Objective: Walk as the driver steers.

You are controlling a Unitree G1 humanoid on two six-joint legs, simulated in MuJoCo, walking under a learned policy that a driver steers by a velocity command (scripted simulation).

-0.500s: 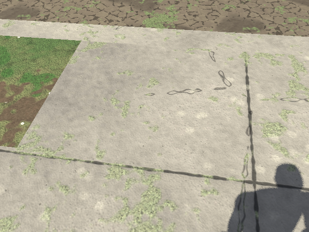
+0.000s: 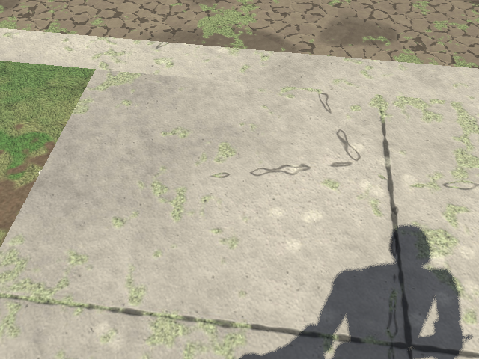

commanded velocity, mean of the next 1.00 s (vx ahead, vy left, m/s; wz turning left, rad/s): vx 0.50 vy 0.00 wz -0.28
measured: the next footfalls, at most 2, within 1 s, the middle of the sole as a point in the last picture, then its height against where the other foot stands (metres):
right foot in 0.40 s outside the picture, level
left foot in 0.92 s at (269, 271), level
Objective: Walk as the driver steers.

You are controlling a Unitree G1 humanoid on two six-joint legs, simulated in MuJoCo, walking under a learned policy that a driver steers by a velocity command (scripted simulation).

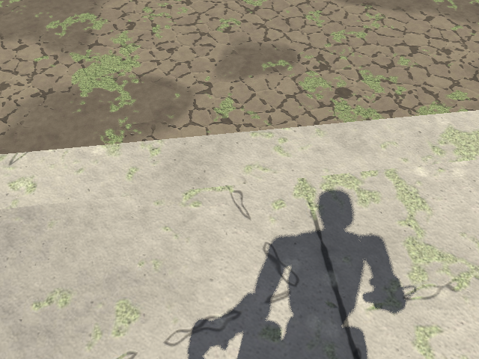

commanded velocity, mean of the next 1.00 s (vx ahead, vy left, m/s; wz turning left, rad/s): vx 0.48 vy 0.00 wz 0.26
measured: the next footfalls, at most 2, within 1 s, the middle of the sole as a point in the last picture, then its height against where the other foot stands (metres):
right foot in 0.44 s outside the picture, level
left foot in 0.92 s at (171, 302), level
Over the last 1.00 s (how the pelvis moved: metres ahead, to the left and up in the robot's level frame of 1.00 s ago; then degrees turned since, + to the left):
0.59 -0.11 -0.01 -17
